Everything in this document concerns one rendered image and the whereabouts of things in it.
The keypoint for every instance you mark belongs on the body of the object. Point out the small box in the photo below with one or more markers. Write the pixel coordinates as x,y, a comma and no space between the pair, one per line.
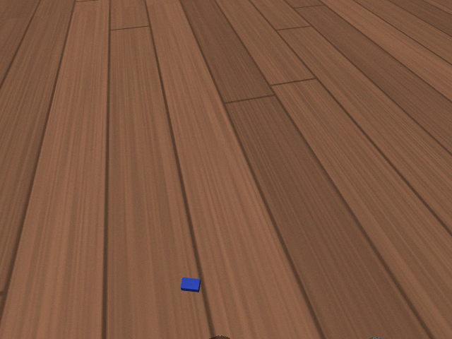
190,284

